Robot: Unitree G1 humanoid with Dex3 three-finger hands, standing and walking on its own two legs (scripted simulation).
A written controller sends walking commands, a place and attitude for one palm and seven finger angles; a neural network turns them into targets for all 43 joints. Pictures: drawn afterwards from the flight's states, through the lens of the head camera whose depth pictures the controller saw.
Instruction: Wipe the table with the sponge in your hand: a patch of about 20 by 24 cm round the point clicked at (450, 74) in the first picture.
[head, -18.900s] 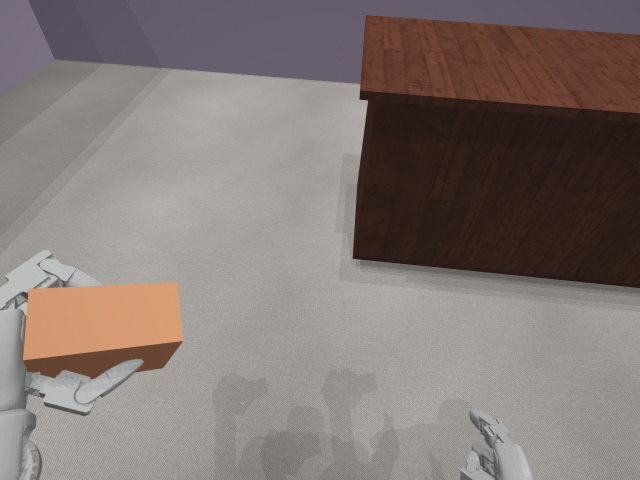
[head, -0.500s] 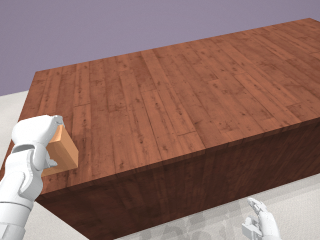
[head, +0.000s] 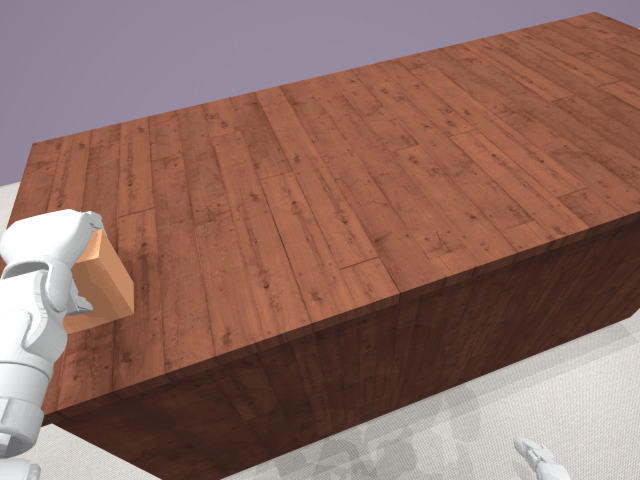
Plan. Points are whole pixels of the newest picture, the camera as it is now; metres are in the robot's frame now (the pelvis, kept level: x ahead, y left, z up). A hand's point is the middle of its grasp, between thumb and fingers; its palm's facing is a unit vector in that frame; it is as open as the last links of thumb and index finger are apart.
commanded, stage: wipe forward along the first lane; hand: left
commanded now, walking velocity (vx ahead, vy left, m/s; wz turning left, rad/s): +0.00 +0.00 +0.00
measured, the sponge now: (83, 293) +0.32 +0.36 +0.06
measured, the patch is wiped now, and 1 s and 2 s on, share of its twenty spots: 0.05 0.25 0.25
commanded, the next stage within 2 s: slide across to the middle lane in 0.74 s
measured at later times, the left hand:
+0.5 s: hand (65, 243) +0.37 +0.39 +0.11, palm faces -0.12 +0.00 -0.99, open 9.6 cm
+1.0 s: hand (81, 217) +0.42 +0.39 +0.11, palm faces -0.13 +0.03 -0.99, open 9.6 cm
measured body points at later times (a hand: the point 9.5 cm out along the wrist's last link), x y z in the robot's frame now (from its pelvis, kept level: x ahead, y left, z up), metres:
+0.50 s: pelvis +0.01 +0.02 +0.00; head +0.04 +0.00 +0.45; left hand +0.37 +0.38 +0.16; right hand +0.13 -0.25 -0.12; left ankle +0.01 +0.13 -0.73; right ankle +0.01 -0.09 -0.73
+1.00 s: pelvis +0.02 +0.03 +0.00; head +0.07 +0.02 +0.45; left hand +0.42 +0.38 +0.16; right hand +0.11 -0.24 -0.13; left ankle +0.01 +0.13 -0.73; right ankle +0.01 -0.09 -0.73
